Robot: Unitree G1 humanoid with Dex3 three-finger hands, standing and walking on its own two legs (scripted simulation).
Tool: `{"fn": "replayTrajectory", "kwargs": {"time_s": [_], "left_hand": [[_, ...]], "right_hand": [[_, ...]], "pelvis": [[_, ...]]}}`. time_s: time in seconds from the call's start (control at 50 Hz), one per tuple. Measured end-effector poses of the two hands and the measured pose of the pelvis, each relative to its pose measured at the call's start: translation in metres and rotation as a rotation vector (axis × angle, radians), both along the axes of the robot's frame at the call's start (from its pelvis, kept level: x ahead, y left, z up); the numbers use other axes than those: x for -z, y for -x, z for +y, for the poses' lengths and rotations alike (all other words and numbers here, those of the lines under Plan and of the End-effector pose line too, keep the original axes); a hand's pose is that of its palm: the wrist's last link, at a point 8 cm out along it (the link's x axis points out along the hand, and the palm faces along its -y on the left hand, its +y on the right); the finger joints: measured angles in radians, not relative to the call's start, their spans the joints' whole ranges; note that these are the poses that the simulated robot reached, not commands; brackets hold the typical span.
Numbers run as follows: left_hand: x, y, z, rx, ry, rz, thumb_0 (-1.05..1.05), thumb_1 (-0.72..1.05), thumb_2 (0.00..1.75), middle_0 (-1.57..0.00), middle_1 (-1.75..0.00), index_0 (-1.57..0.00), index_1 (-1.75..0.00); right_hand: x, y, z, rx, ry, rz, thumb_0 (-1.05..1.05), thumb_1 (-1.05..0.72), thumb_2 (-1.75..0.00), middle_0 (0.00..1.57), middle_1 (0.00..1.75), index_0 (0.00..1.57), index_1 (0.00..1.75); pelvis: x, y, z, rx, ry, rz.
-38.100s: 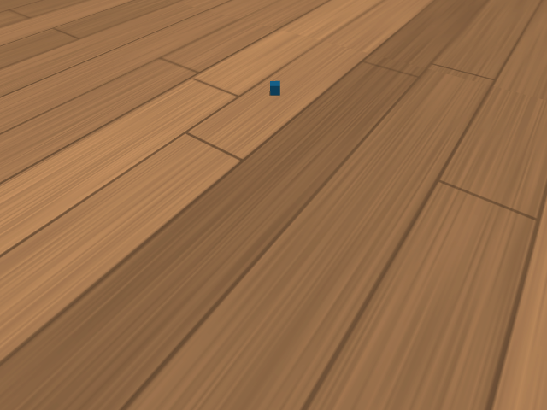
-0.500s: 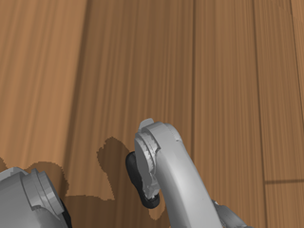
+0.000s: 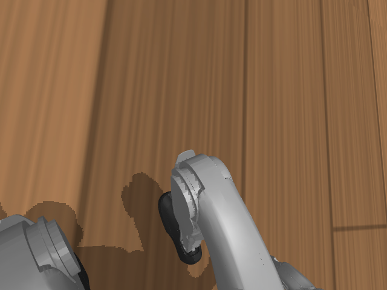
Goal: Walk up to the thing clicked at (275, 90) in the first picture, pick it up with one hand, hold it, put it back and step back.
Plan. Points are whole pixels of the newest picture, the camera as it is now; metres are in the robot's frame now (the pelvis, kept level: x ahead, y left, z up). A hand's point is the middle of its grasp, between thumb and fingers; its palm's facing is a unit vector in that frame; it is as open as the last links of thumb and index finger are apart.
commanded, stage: open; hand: left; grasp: from above
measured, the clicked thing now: out of the picture +0.47 +0.35 -0.27
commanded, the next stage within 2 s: withdraw in 0.20 s
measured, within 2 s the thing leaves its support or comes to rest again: neither
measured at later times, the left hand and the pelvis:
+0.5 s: hand out of the picture +0.48 +0.35 -0.23, palm faces -0.39 -0.16 -0.91, open 13.8 cm; pelvis +0.00 +0.00 +0.00, yaw +0 degrees
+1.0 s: hand out of the picture +0.44 +0.36 -0.09, palm faces -0.49 -0.13 -0.86, open 13.4 cm; pelvis -0.02 -0.01 +0.04, yaw +6 degrees
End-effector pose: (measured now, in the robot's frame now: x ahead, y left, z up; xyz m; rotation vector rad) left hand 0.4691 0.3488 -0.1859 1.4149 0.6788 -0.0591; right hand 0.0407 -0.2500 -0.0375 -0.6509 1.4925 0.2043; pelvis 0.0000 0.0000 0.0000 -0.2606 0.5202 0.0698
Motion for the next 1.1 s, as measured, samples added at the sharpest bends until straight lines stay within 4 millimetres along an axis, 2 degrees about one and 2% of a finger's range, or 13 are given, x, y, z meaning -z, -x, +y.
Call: {"fn": "replayTrajectory", "kwargs": {"time_s": [0.34,0.44,0.54,0.64,0.74,0.84,0.96,1.1], "left_hand": [[-0.001,0.004,-0.002,0.010,0.008,0.007,0.00,-0.43,0.93,-0.18,-0.91,-0.17,-0.92],[-0.006,-0.002,-0.002,0.017,0.002,-0.015,0.00,-0.45,0.94,-0.16,-0.93,-0.16,-0.93],[-0.028,-0.014,0.001,0.057,-0.021,-0.068,0.00,-0.46,0.94,-0.16,-0.93,-0.16,-0.93],[-0.067,-0.018,0.011,0.070,-0.049,-0.106,0.00,-0.48,0.94,-0.15,-0.93,-0.15,-0.94],[-0.114,-0.008,0.022,0.057,-0.069,-0.079,0.00,-0.47,0.95,-0.15,-0.93,-0.14,-0.94],[-0.144,0.008,0.024,0.065,-0.053,0.005,0.00,-0.45,0.94,-0.16,-0.92,-0.15,-0.93],[-0.154,0.022,0.016,0.108,-0.006,0.044,0.00,-0.40,0.91,-0.20,-0.88,-0.19,-0.89],[-0.136,0.017,0.006,0.159,0.005,0.024,0.00,-0.35,0.88,-0.23,-0.85,-0.23,-0.86]], "right_hand": [[0.001,-0.004,-0.005,-0.006,-0.001,-0.009,0.00,-0.89,-0.90,0.20,0.30,0.21,0.30],[0.000,-0.004,-0.007,-0.005,0.007,-0.012,0.00,-0.90,-0.90,0.20,0.30,0.20,0.30],[0.000,-0.006,-0.008,0.018,0.009,-0.015,0.00,-0.91,-0.90,0.20,0.30,0.20,0.30],[0.004,-0.017,-0.010,0.061,-0.007,-0.048,0.00,-0.91,-0.90,0.20,0.30,0.21,0.30],[0.008,-0.036,-0.010,0.099,-0.037,-0.096,0.00,-0.91,-0.90,0.20,0.30,0.20,0.30],[0.004,-0.053,-0.010,0.105,-0.044,-0.144,0.00,-0.91,-0.90,0.20,0.30,0.20,0.30],[-0.005,-0.058,-0.017,0.093,-0.001,-0.172,0.00,-0.91,-0.90,0.20,0.30,0.21,0.30],[-0.008,-0.039,-0.028,0.086,0.071,-0.154,0.00,-0.90,-0.90,0.20,0.30,0.20,0.30]], "pelvis": [[-0.001,0.001,-0.003,0.001,-0.011,-0.005],[-0.001,0.002,-0.003,0.001,-0.011,-0.004],[-0.003,0.000,-0.004,-0.002,-0.010,0.013],[-0.008,-0.002,-0.003,-0.012,-0.014,0.040],[-0.019,0.000,-0.003,-0.033,-0.031,0.060],[-0.034,0.007,-0.004,-0.053,-0.047,0.062],[-0.044,0.015,-0.007,-0.065,-0.062,0.054],[-0.036,0.020,-0.009,-0.062,-0.065,0.039]]}}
